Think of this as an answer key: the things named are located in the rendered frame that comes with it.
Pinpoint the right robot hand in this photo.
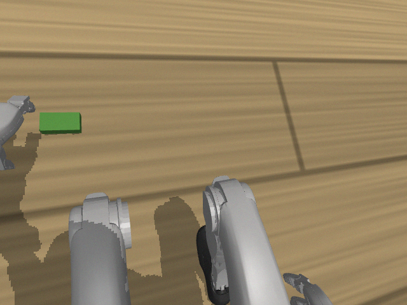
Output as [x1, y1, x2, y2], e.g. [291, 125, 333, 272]
[283, 273, 333, 305]

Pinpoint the left robot hand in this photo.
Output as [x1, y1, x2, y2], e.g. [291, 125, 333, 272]
[0, 95, 36, 170]

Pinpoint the right robot foot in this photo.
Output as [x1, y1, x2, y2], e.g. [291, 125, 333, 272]
[197, 226, 230, 305]

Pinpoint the small box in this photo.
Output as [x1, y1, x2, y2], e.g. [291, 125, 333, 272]
[39, 112, 81, 134]

